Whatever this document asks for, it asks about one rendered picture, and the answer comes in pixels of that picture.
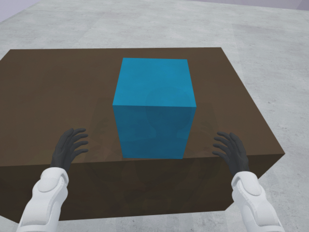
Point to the left robot hand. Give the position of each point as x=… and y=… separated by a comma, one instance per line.
x=64, y=152

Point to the left robot forearm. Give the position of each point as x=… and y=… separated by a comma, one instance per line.
x=42, y=212

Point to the carton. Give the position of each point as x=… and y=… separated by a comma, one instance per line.
x=154, y=107

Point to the right robot hand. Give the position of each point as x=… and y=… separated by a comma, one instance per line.
x=235, y=156

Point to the right robot forearm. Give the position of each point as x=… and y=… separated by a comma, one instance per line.
x=257, y=213

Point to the pedestal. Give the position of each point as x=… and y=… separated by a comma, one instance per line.
x=46, y=92

